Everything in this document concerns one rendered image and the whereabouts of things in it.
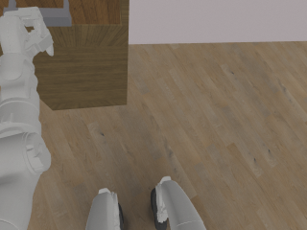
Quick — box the robot shin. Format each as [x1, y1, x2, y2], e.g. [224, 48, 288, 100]
[156, 176, 172, 222]
[92, 188, 121, 230]

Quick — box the left robot forearm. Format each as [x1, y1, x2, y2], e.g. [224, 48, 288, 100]
[0, 53, 41, 138]

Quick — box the robot left upper arm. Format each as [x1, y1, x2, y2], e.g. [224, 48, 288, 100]
[0, 131, 52, 230]

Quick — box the cabinet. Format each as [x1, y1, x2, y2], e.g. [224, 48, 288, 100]
[0, 0, 130, 111]

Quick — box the robot left hand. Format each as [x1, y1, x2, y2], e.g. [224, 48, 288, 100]
[0, 7, 54, 62]

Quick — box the robot right shin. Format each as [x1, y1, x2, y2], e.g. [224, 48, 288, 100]
[156, 176, 172, 222]

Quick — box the robot left shin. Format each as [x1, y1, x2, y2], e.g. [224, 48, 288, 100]
[92, 188, 121, 230]

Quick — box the drawer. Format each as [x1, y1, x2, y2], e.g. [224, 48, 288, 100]
[0, 0, 121, 24]

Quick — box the handle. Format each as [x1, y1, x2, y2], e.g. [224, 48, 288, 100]
[3, 0, 72, 27]

